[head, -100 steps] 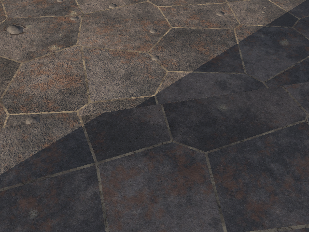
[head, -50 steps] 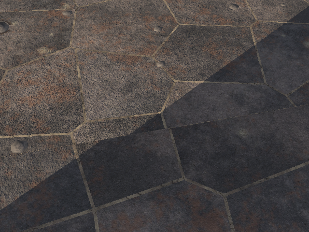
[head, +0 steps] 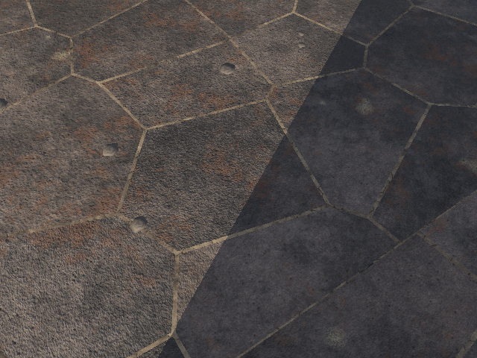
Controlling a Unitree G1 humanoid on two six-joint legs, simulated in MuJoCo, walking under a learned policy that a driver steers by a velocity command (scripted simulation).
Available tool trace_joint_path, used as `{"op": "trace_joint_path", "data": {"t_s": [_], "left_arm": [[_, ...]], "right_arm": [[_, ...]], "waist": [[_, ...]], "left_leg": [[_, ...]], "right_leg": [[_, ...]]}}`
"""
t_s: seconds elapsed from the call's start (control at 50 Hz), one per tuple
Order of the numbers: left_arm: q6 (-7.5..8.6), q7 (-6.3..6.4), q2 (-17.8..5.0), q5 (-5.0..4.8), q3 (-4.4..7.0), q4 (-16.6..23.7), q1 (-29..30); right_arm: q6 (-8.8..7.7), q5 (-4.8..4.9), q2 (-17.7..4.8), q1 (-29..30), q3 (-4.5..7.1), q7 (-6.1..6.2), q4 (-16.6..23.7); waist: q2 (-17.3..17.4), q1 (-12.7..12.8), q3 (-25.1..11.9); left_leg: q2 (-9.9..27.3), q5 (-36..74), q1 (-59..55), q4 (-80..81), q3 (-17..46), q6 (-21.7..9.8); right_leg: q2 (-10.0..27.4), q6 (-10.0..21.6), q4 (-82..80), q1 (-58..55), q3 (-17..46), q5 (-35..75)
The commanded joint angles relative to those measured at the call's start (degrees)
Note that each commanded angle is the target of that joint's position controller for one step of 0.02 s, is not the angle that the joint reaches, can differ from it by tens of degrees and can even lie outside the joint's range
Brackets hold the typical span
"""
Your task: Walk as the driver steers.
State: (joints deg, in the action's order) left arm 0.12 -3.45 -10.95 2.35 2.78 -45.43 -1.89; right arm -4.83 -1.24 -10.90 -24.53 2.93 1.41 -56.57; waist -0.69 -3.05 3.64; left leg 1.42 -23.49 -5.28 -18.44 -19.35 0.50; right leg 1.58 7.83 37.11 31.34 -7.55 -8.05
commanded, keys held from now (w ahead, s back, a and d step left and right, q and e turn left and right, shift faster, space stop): e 0.06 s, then no key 0.44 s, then w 0.36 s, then w+q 0.14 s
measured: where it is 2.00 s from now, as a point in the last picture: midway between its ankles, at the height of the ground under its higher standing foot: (280, 300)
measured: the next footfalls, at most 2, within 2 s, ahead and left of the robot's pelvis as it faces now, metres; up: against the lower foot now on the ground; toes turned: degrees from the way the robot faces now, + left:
right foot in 0.04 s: +0.18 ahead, -0.07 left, +0.00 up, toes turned -7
left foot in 0.56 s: +0.23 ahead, +0.08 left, +0.00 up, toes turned -7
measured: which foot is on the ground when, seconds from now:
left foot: down 0.00-0.06, up 0.08-0.54, down 0.56-0.98, up 1.00-1.00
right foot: up 0.00-0.02, down 0.04-0.58, up 0.60-0.96, down 0.98-1.00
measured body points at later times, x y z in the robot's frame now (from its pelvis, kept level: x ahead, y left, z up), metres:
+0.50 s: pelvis +0.15 -0.02 +0.01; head +0.17 -0.03 +0.46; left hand +0.25 +0.22 -0.12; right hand +0.22 -0.27 -0.13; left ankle +0.21 +0.10 -0.70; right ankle +0.14 -0.07 -0.73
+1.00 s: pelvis +0.27 -0.08 +0.01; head +0.28 -0.09 +0.46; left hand +0.46 +0.16 -0.09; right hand +0.20 -0.33 -0.14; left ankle +0.19 +0.09 -0.72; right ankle +0.32 -0.18 -0.73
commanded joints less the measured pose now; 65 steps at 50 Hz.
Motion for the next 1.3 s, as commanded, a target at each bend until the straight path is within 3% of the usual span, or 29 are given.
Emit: {"op": "trace_joint_path", "data": {"t_s": [0.02,0.04,0.06,0.08,0.1,0.14,0.18,0.24,0.36,0.5,0.52,0.56,0.58,0.6,0.62,0.64,0.68,0.76,0.88,0.92,0.96,0.98,1.0,1.02,1.04,1.06,1.1,1.16,1.3], "left_arm": [[1.26,0.89,-5.67,0.35,2.19,0.09,-10.78],[1.97,1.78,-8.03,1.03,3.32,-2.36,-18.78],[2.37,2.61,-14.89,1.24,4.91,-2.22,-19.98],[1.63,2.87,-18.43,-0.84,5.62,-0.43,-20.69],[1.03,3.56,-16.09,-1.7,5.04,-0.66,-19.52],[1.34,4.05,-9.49,-2.38,3.1,-0.86,-12.96],[1.79,4.2,-6.94,-2.64,1.92,-0.65,-10.45],[2.82,3.71,-9.15,-1.77,2.01,-1.27,-12.1],[1.76,4.51,-8.45,-1.73,0.81,-2.11,-14.57],[0.55,5.08,-7.29,-0.94,-0.55,-2.93,-13.77],[0.44,5.21,-7.23,-1.17,-0.75,-3.43,-14.12],[0.33,5.25,-7.7,-1.78,-0.58,-3.78,-14.66],[0.55,5.09,-5.69,-1.6,-1.07,-2.72,-14.2],[0.41,4.44,-5.17,-1.62,-1.02,-2.17,-14.32],[0.64,4.23,-8.52,-0.52,-0.35,-1.65,-10.42],[0.93,3.64,-9.59,-0.61,0.34,-0.91,-7.48],[1.34,2.52,-8.97,-1.05,0.72,-1.48,-8.52],[1.57,1.53,-6.31,-0.79,0.4,-1.9,-6.84],[1.48,1.69,-6.22,-0.9,-0.05,0.95,-0.18],[1.81,1.78,-7.01,-0.97,0.32,0.81,-2.34],[2.65,2.18,-8.1,-0.64,1.12,-1.76,-10.73],[3.56,2.91,-10.67,-0.21,2.13,-4.18,-18.96],[4.13,3.69,-18.02,0.59,3.86,-4.64,-25.8],[3.68,3.76,-20.47,-0.33,4.62,-5.75,-27.66],[3.57,3.67,-15.73,-0.46,3.4,-4.04,-21.61],[3.91,3.54,-11.86,-0.66,2.47,-2.61,-16.21],[4.86,4.2,-8.16,-1.1,1.38,-1.85,-13.02],[5.95,4.61,-8.1,-1.62,1.51,-3.45,-16.84],[7.82,4.91,-7.21,-1.46,1.2,-6.23,-21.75]], "right_arm": [[1.12,0.15,-11.93,-0.15,2.59,0.63,2.72],[1.34,0.93,-11.94,0.86,2.56,0.34,3.65],[1.31,1.5,-5.87,-1.09,1.37,-0.24,6.78],[1.31,1.72,-7.44,-0.14,1.7,-0.64,10.21],[1.35,1.52,-7.92,4.76,1.66,-0.44,10.39],[1.12,1.13,-6.4,4.86,1.03,-0.18,9.23],[3.3,-0.91,-6.55,2.03,1.34,-0.4,8.39],[5.06,-0.34,-5.25,1.09,1.12,-1.02,8.22],[6.51,-0.15,-5.47,9.5,0.45,-1.1,10.8],[6.73,0.54,-5.52,10.83,-0.59,0.39,10.54],[6.33,0.37,-4.66,9.34,-1.01,0.4,9.97],[4.67,-0.89,-6.49,5.13,-0.62,0.53,8.14],[3.83,-1.51,-9.03,2.56,-0.3,0.61,7.68],[4.12,0.24,-14.35,2.03,1.42,0.08,6.25],[4.03,0.18,-12.0,0.07,1.28,-0.69,6.03],[3.58,-0.2,-9.67,-0.51,0.69,-1.14,5.52],[3.03,0.09,-9.83,3.13,0.87,-1.21,5.92],[1.38,0.77,-8.4,3.41,0.8,-1.26,4.87],[0.82,0.3,-10.88,0.46,1.67,-1.65,3.14],[1.05,0.48,-12.44,1.48,2.21,-1.89,3.46],[1.42,0.89,-12.52,4.14,2.37,-1.86,4.13],[1.32,0.72,-10.44,5.14,1.8,-1.87,4.67],[1.06,1.58,-4.16,5.7,0.11,-2.23,7.3],[1.51,0.71,-7.31,5.35,0.96,-2.01,7.95],[1.89,0.45,-9.57,5.32,1.7,-2.17,7.19],[1.95,0.75,-8.74,5.13,1.68,-2.77,6.48],[2.6,0.31,-7.97,5.42,1.94,-3.19,6.18],[4.26,-0.63,-6.5,7.85,1.72,-4.0,7.57],[5.01,-1.08,-7.77,16.88,2.42,-4.99,11.29]], "waist": [[6.2,7.04,-5.81],[3.4,11.14,-10.72],[-6.76,8.42,-16.73],[-9.02,8.25,-23.3],[-0.18,8.21,-17.99],[1.94,4.12,-7.3],[0.75,0.99,-6.32],[-0.4,-0.11,-8.14],[-3.86,2.52,-7.78],[-3.83,3.7,-4.7],[-3.54,3.23,-5.39],[0.04,1.56,-4.55],[6.25,1.64,-4.13],[17.01,2.61,0.03],[14.28,-0.56,3.31],[10.07,-0.94,4.08],[6.21,2.18,3.53],[6.07,2.47,0.62],[7.76,-0.13,1.25],[7.48,1.17,1.14],[4.47,5.54,0.14],[0.38,8.97,-3.18],[-13.45,11.49,-8.33],[-14.6,10.47,-7.63],[-7.54,7.07,-3.09],[-4.76,4.71,-0.75],[-5.19,2.94,-0.71],[-4.37,3.09,-2.0],[-3.03,2.87,1.58]], "left_leg": [[14.56,66.59,0.72,-19.41,3.39,-6.02],[13.09,54.68,7.96,-34.29,2.63,-3.78],[7.01,8.04,27.39,-53.5,3.35,-0.86],[-2.41,-12.45,40.1,-67.38,13.39,1.64],[1.82,-5.3,43.3,-66.06,19.05,1.4],[4.72,0.69,39.94,-56.31,19.41,0.81],[5.02,2.35,32.88,-50.56,19.68,1.08],[3.3,5.82,30.67,-45.22,18.82,1.29],[2.33,11.99,31.79,-33.5,18.85,0.91],[0.49,4.68,23.03,-18.87,18.89,-0.84],[0.24,4.32,19.89,-13.75,18.33,-1.34],[2.55,7.73,10.83,-5.34,21.32,-3.32],[9.07,3.6,7.76,-1.43,29.71,-5.59],[14.63,-4.47,7.77,4.75,42.91,-12.17],[19.11,-7.6,7.86,9.31,49.05,-15.86],[19.49,-10.71,8.65,11.57,49.69,-16.93],[16.56,-10.98,10.11,13.54,44.18,-14.81],[10.87,3.21,9.85,13.56,32.09,-11.79],[10.89,5.37,13.91,11.66,28.34,-12.47],[11.44,4.58,16.39,9.44,29.75,-12.6],[9.06,6.18,22.21,2.98,29.09,-10.59],[5.38,7.18,26.96,-6.89,26.04,-8.68],[-2.52,-1.61,37.91,-26.18,18.67,-5.3],[-4.68,-7.73,43.91,-37.71,20.68,-6.21],[-1.18,-3.53,43.97,-42.06,24.9,-7.42],[0.73,1.4,42.23,-41.56,25.21,-7.3],[2.76,6.83,39.93,-39.27,23.66,-5.65],[2.37,12.45,40.27,-40.74,21.53,-3.93],[2.25,28.77,49.37,-33.21,22.35,-3.94]], "right_leg": [[-6.68,3.42,-4.06,-13.06,-2.46,-4.88],[-5.76,5.42,-10.26,-25.4,1.3,0.89],[11.06,10.23,-8.43,-42.21,21.97,15.07],[21.82,19.03,-13.65,-49.19,45.39,33.61],[20.05,16.77,-14.33,-44.72,34.01,41.89],[14.04,10.84,-16.75,-30.6,21.93,42.69],[10.22,7.65,-18.67,-22.67,16.67,42.5],[8.18,6.08,-18.74,-21.62,13.38,48.9],[6.68,1.85,-18.95,-24.9,11.5,45.1],[8.86,4.16,-17.51,-23.63,15.51,32.0],[8.77,4.15,-17.82,-23.42,16.74,22.67],[6.6,2.65,-15.56,-17.19,19.57,-2.77],[2.65,1.67,-9.23,-12.3,16.84,-12.57],[-6.28,-0.03,-3.2,-2.72,8.36,-20.47],[-5.95,-1.15,3.56,2.08,6.23,-21.24],[-4.55,-1.81,10.14,4.45,8.28,-20.94],[-1.66,-3.1,14.02,4.43,9.46,-16.09],[-0.1,-5.95,11.1,1.7,6.31,-6.94],[0.3,-7.0,-2.38,-6.12,3.83,-5.43],[-0.26,-6.66,-5.42,-11.26,3.65,-5.7],[-1.72,-6.28,-11.47,-23.92,3.81,-3.55],[1.71,-5.33,-14.77,-34.27,8.62,-7.09],[16.6,-1.84,-24.31,-44.06,27.71,-25.62],[22.79,2.17,-30.33,-39.61,42.1,-36.22],[20.87,1.7,-29.86,-34.31,37.34,-34.76],[18.12,0.31,-30.1,-30.15,30.5,-26.29],[14.13,-1.72,-30.48,-28.77,19.34,-10.47],[12.56,-1.6,-28.6,-29.5,10.38,7.92],[13.62,-0.42,-24.1,-33.66,3.1,18.79]]}}
Velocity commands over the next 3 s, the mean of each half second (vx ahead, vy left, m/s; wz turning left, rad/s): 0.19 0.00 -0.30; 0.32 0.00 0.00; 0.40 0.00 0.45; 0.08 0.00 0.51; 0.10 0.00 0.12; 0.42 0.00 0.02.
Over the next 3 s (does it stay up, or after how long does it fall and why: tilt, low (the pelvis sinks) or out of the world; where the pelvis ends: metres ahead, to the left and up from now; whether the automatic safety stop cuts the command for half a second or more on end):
stays up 0.68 -0.06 -0.09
